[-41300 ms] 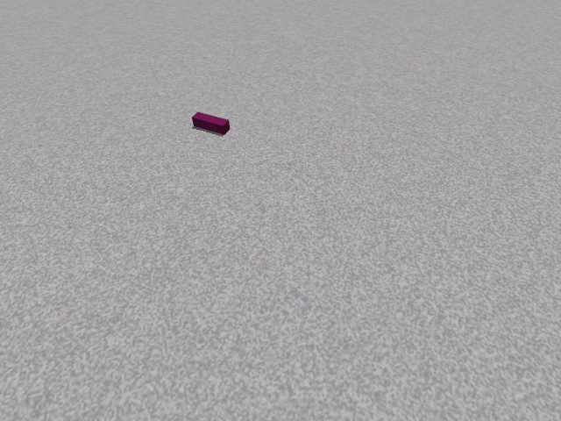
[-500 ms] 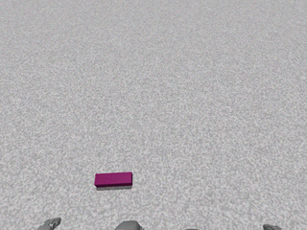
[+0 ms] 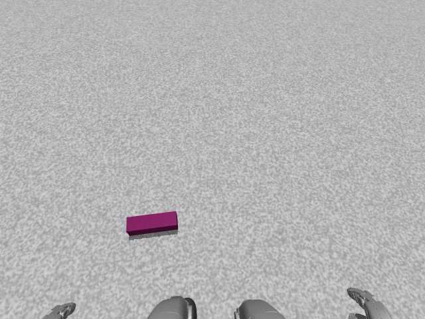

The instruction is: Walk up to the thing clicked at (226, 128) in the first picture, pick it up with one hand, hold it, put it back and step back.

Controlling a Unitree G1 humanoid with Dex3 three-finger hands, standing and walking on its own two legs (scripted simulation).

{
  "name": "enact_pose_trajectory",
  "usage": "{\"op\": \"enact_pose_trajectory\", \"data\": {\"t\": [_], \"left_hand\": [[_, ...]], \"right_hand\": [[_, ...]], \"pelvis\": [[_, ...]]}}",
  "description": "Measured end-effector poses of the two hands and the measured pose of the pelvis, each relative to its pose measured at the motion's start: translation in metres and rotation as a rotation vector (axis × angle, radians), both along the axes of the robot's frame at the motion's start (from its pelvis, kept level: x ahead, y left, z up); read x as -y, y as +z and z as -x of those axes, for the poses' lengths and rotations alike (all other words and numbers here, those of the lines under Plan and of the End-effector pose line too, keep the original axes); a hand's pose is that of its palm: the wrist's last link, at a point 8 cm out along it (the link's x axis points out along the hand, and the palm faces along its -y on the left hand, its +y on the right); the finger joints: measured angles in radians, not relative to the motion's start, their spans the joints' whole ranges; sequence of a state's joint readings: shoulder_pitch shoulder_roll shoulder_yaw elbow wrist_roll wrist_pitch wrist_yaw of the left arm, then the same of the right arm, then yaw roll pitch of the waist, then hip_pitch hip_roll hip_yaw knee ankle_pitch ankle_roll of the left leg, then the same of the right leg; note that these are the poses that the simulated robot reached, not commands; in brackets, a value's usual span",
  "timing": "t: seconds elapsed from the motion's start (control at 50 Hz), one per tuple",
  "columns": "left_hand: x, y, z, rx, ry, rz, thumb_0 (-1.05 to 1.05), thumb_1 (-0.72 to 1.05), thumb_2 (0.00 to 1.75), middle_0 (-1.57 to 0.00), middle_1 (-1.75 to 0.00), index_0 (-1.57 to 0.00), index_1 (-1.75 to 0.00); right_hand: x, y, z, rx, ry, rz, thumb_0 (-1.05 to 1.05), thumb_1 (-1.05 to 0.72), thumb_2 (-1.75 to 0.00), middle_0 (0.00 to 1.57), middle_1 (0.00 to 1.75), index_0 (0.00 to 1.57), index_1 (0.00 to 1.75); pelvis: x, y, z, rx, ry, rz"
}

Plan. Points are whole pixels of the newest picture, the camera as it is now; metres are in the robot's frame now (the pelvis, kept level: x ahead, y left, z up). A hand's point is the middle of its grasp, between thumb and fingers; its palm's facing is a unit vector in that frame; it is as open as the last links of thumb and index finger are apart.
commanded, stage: step back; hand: left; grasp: from above
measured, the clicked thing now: (152, 223) +0.53 +0.27 -0.73
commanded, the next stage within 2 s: none
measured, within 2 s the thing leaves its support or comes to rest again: neither
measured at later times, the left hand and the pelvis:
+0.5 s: hand out of the picture -0.03 +0.25 -0.14, palm faces +0.07 -0.92 -0.38, open 7.4 cm; pelvis -0.15 -0.02 +0.00, yaw +5 degrees
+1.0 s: hand out of the picture -0.25 +0.21 -0.13, palm faces +0.04 -0.90 -0.43, open 7.4 cm; pelvis -0.32 -0.06 +0.00, yaw +3 degrees
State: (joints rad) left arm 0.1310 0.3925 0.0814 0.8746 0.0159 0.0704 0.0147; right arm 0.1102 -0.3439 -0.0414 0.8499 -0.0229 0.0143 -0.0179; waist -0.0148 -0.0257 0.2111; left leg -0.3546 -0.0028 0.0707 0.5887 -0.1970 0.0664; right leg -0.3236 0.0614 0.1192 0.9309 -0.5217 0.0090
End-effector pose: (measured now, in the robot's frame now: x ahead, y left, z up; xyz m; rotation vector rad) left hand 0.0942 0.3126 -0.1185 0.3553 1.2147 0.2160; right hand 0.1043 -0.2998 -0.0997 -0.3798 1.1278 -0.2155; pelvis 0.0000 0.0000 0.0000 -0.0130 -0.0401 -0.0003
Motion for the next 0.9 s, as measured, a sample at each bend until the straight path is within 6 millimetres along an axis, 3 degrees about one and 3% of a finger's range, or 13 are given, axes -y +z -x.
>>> {"op": "enact_pose_trajectory", "data": {"t": [0.12,0.22,0.34,0.44,0.54,0.66,0.76,0.82,0.9], "left_hand": [[0.016,0.008,0.051,0.012,-0.004,-0.023,0.01,0.90,0.90,-0.21,-0.29,-0.20,-0.30],[0.028,0.024,0.096,0.014,0.030,-0.026,0.01,0.90,0.90,-0.21,-0.30,-0.21,-0.30],[0.026,0.031,0.111,0.089,0.029,-0.039,0.01,0.90,0.90,-0.21,-0.30,-0.21,-0.30],[0.017,0.018,0.119,0.172,0.020,-0.016,0.01,0.90,0.90,-0.21,-0.30,-0.21,-0.30],[0.018,0.013,0.150,0.147,0.043,0.008,0.01,0.90,0.90,-0.21,-0.30,-0.20,-0.30],[0.025,0.012,0.201,0.098,0.042,0.006,0.01,0.90,0.90,-0.21,-0.30,-0.20,-0.30],[0.037,0.007,0.249,0.051,0.022,-0.023,0.01,0.90,0.90,-0.21,-0.29,-0.20,-0.30],[0.050,0.007,0.282,0.031,0.023,-0.035,0.01,0.90,0.90,-0.21,-0.29,-0.20,-0.30],[0.062,0.019,0.324,0.012,0.041,-0.034,0.01,0.90,0.90,-0.21,-0.30,-0.21,-0.30]], "right_hand": [[0.026,-0.015,0.036,0.022,-0.016,-0.023,0.01,-0.90,-0.90,0.21,0.30,0.21,0.30],[0.038,-0.009,0.074,-0.013,-0.033,-0.027,0.01,-0.91,-0.90,0.21,0.30,0.20,0.30],[0.045,-0.006,0.126,-0.086,-0.006,0.004,0.01,-0.91,-0.90,0.20,0.30,0.20,0.30],[0.038,-0.008,0.161,-0.121,0.028,0.041,0.01,-0.91,-0.90,0.20,0.30,0.20,0.30],[0.027,0.003,0.189,-0.099,0.040,0.030,0.01,-0.91,-0.90,0.21,0.30,0.20,0.30],[0.032,0.010,0.201,-0.017,0.054,0.033,0.01,-0.90,-0.90,0.21,0.30,0.20,0.30],[0.050,0.001,0.214,0.060,0.067,0.021,0.01,-0.90,-0.90,0.21,0.30,0.21,0.30],[0.065,-0.010,0.230,0.074,0.049,0.006,0.01,-0.90,-0.90,0.21,0.30,0.20,0.30],[0.072,-0.009,0.263,0.040,0.028,-0.010,0.01,-0.91,-0.90,0.21,0.30,0.20,0.30]], "pelvis": [[0.017,-0.008,0.038,0.011,-0.016,0.008],[0.024,0.003,0.063,0.015,-0.004,-0.035],[0.024,0.006,0.097,-0.004,0.042,-0.034],[0.018,-0.006,0.133,-0.002,0.090,-0.028],[0.019,0.001,0.164,0.006,0.085,-0.011],[0.028,0.003,0.202,-0.006,0.050,0.004],[0.045,-0.007,0.240,-0.010,0.011,-0.006],[0.056,-0.012,0.264,0.004,0.018,0.021],[0.062,-0.003,0.288,-0.001,0.019,-0.031]]}}
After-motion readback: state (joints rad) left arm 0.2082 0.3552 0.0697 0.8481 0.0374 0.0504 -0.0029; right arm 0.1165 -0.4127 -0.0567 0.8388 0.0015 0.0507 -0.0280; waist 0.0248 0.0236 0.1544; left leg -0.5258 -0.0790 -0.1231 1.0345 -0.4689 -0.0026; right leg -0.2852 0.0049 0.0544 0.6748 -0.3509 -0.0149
